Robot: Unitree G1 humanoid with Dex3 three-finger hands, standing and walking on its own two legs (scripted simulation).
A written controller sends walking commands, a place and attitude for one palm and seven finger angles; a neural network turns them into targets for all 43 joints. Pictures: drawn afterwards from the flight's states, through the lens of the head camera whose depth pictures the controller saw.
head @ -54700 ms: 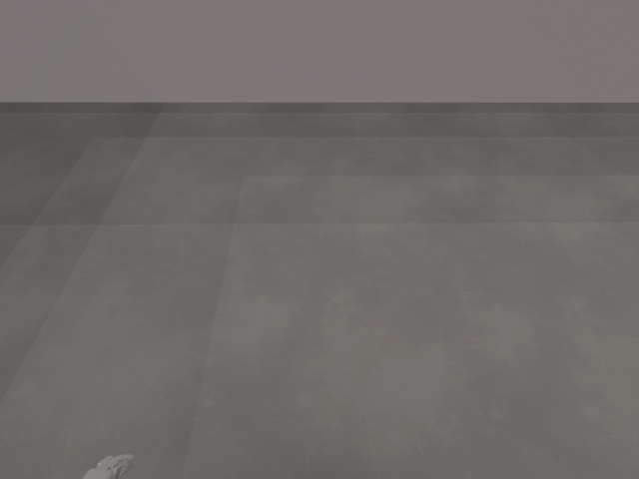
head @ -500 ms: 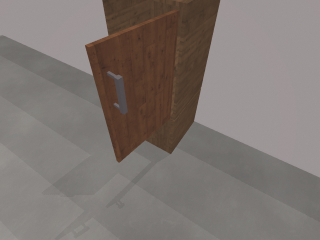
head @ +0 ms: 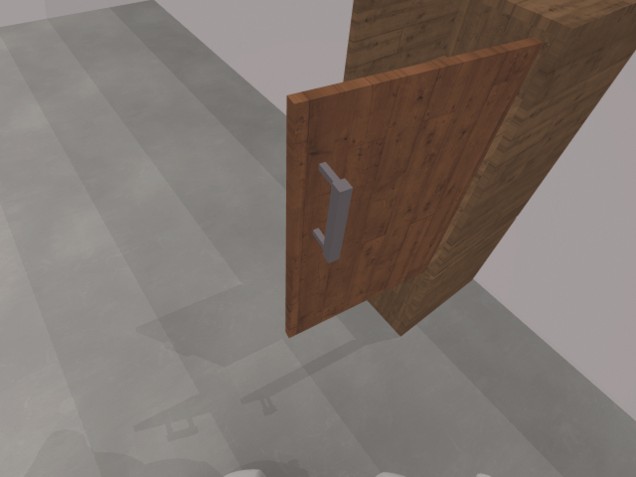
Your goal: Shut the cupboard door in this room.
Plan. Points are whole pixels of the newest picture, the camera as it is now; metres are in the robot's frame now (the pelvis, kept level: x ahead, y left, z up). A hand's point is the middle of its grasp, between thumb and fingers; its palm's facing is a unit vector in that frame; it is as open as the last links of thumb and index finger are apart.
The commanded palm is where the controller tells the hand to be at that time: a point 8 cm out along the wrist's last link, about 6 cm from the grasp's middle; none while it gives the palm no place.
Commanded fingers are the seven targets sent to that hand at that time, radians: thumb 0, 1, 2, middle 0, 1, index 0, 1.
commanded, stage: shuffle to correct the standing spot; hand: left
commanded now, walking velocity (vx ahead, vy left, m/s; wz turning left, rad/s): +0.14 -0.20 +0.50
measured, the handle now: (328, 215) +0.44 +0.02 +0.07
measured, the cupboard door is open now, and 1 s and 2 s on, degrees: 82 82 82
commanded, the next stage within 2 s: come to a stop and stand still in 1.52 s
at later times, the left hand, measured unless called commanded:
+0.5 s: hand (264, 458) +0.17 +0.08 -0.14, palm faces +0.25 -0.94 -0.23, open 7.4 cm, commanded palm none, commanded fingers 0.00 0.90 0.90 -0.20 -0.30 -0.20 -0.30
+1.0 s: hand (302, 462) +0.17 +0.03 -0.15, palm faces +0.45 -0.86 -0.24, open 7.4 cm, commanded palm none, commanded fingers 0.00 0.90 0.90 -0.20 -0.30 -0.20 -0.30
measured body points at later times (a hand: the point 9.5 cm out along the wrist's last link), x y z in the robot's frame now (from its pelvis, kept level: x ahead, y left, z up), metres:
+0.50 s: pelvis +0.13 -0.11 +0.01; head +0.16 -0.12 +0.46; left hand +0.15 +0.13 -0.13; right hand +0.22 -0.37 -0.14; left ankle +0.07 -0.02 -0.63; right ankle +0.18 -0.20 -0.72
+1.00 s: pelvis +0.22 -0.18 +0.02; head +0.25 -0.15 +0.46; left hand +0.14 +0.07 -0.13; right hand +0.38 -0.38 -0.12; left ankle +0.14 -0.05 -0.72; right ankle +0.32 -0.33 -0.68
